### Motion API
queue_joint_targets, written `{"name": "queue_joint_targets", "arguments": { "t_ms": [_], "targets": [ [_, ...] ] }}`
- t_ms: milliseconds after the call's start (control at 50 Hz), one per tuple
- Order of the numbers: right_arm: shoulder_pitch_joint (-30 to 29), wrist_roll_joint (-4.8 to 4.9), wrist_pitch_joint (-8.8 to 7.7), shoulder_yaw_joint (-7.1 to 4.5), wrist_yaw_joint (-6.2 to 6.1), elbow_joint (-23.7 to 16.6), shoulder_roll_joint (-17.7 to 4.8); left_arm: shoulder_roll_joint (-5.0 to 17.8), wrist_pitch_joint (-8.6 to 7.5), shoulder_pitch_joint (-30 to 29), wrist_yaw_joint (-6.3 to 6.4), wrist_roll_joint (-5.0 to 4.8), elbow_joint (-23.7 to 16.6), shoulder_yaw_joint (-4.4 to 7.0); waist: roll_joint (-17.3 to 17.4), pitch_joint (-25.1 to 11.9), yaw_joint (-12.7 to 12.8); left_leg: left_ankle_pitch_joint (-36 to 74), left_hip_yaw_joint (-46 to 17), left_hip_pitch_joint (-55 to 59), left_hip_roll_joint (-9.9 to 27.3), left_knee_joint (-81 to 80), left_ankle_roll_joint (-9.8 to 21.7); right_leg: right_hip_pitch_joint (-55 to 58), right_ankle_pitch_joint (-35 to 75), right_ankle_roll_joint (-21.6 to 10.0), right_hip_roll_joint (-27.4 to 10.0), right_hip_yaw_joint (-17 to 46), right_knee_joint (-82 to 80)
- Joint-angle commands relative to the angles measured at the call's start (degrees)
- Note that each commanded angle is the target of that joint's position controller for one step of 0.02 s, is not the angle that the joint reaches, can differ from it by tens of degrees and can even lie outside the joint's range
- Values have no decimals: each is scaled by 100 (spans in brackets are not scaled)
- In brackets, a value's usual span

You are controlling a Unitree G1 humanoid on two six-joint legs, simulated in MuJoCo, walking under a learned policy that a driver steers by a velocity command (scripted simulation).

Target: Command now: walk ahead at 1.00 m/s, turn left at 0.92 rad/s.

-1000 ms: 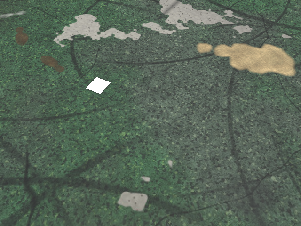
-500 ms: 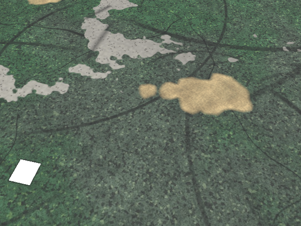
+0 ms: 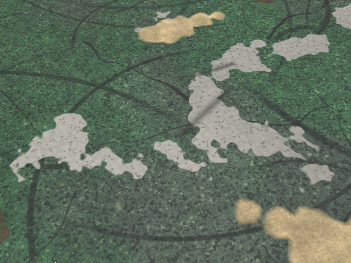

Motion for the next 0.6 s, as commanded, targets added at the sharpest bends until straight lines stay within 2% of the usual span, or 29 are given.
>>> {"name": "queue_joint_targets", "arguments": {
  "t_ms": [20,60,100,140,160,180,200,220,240,260,280,300,320,340,360,380,400,420,440,460,480,520,560,580,600],
  "targets": [
    [-616,-105,127,123,173,-761,240,243,-149,1072,-49,-139,262,116,-879,44,346,152,-189,-2144,695,99,-42,1679,846,-617,-1540,1427,-1590],
    [-1097,-126,193,201,256,-1097,319,190,-220,1078,-103,-219,401,106,-825,164,240,474,-24,-2339,738,-118,-40,1541,1797,-513,-1451,690,-1766],
    [-1454,-107,184,272,353,-1369,280,316,-276,792,-93,-204,422,134,-830,354,47,1146,133,-2149,732,-806,-22,1207,2242,-439,-1262,-45,-2037],
    [-1856,-138,123,380,441,-1512,289,413,-321,913,-98,-165,547,121,-508,659,45,1685,386,-1320,508,-2238,65,642,2435,-455,-1014,-500,-2522],
    [-1904,-132,101,428,446,-1446,344,499,-326,1140,-113,-173,650,117,-380,697,121,1834,619,-774,272,-2634,148,505,3014,-516,-977,-636,-2752],
    [-1952,-137,59,451,427,-1481,322,778,-329,1265,-129,-187,727,147,-470,822,40,1824,718,-366,151,-2986,230,545,3968,-641,-1187,-589,-2739],
    [-1898,-161,35,413,378,-1404,138,993,-288,1344,-109,-213,814,183,-495,758,-77,1618,860,-79,-103,-3192,284,919,5285,-719,-1251,-619,-2494],
    [-1653,-225,19,357,315,-1282,-51,1223,-222,1445,-71,-233,887,221,-614,493,-257,1252,956,395,-342,-3342,338,1272,6413,-773,-1302,-626,-1932],
    [-917,-266,5,267,237,-1052,-272,1413,-136,1458,-33,-223,943,246,-720,1,-667,889,891,1337,-476,-3441,424,1352,7045,-808,-1346,-566,-853],
    [332,-296,-8,150,130,-647,-472,1485,-56,1348,-2,-244,968,235,-733,-624,-1317,991,597,2762,-363,-3856,569,1012,6892,-783,-1253,-471,741],
    [1048,-377,-1,-16,-6,-396,-955,1176,-39,1488,-40,-219,889,170,-502,-1238,-1396,10,-257,4170,431,-3820,542,-30,4326,-740,-814,-301,2746],
    [751,-498,-69,-116,-88,-560,-1480,138,-34,2381,-150,-377,644,-25,1059,-2126,-423,-704,-3105,5472,2559,-4224,858,-1874,-1602,-612,58,249,5333],
    [829,-299,-76,-131,-118,-656,-1259,851,-40,1575,-60,-457,468,147,129,-2403,-887,-910,-4010,4936,2617,-5211,696,-2248,-1002,-732,161,1050,5782],
    [440,-253,-139,-57,-146,-441,-960,821,-34,1095,-56,-476,351,180,-11,-1042,-542,-482,-2942,3891,2300,-5444,582,-2581,-286,-720,-109,946,5443],
    [98,-218,-211,9,-121,-381,-614,612,-8,1122,-98,-419,440,127,-113,-293,-243,50,-2232,2953,2063,-5671,507,-2445,-7,-694,-355,836,4971],
    [-175,-208,-268,68,-105,-342,-364,485,92,1188,-150,-359,621,126,-190,40,-7,341,-1490,2311,1683,-5885,280,-2123,110,-672,-504,869,4713],
    [-198,-154,-318,109,-123,-323,-219,333,210,1570,-208,-302,725,110,153,22,234,437,-1108,1871,1686,-6060,270,-1737,182,-601,-561,845,4597],
    [-143,-108,-384,157,-99,-238,2,227,315,1574,-250,-267,804,112,93,116,317,511,-798,1672,1582,-6245,208,-1665,185,-579,-656,855,4513],
    [-102,-31,-457,164,-84,-146,64,144,388,1377,-290,-252,742,127,97,307,369,654,-490,1586,1530,-6430,160,-1857,216,-556,-696,823,4398],
    [-120,16,-500,176,-80,-65,144,117,443,1074,-323,-244,700,152,-42,487,378,973,-11,1645,1308,-6566,-27,-2168,420,-558,-715,762,4331],
    [-30,28,-557,164,-72,-29,69,4,453,726,-362,-234,476,124,180,585,368,1468,291,1572,1382,-6668,-54,-2335,700,-541,-758,650,4072],
    [8,-2,-610,205,-65,81,256,-104,417,89,-403,-274,227,71,251,810,351,2463,1086,1463,1027,-6751,-177,-2432,1378,-577,-646,317,3406],
    [-40,-25,-619,219,-124,98,205,-64,391,-170,-465,-327,156,45,9,694,370,3285,1628,1717,799,-6785,-304,-2244,1922,-711,-389,-63,2662],
    [17,6,-638,197,-149,103,34,-122,361,-365,-517,-296,-17,-6,62,839,425,3903,1759,1687,997,-6781,-339,-2022,2091,-805,-436,-179,2010],
    [99,30,-640,191,-195,154,-44,-48,347,-560,-548,-272,-81,-8,-62,859,409,4782,1855,1920,1059,-6750,-388,-1790,2262,-896,-236,-446,1589]
  ]
}}
Velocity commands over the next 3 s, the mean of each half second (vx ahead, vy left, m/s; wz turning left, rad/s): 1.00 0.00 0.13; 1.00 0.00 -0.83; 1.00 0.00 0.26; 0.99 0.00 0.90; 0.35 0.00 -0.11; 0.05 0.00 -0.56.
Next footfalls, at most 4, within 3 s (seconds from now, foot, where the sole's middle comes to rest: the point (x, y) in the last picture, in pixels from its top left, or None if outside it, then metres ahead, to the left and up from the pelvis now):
0.28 left None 0.44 0.11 -0.77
0.72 right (182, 169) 0.89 -0.02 -0.77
1.18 left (185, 97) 1.35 -0.05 -0.77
1.60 right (236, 60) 1.64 -0.37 -0.77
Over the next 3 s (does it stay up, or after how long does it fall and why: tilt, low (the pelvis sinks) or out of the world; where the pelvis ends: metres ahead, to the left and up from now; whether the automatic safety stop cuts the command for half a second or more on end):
stays up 2.29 -0.12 0.00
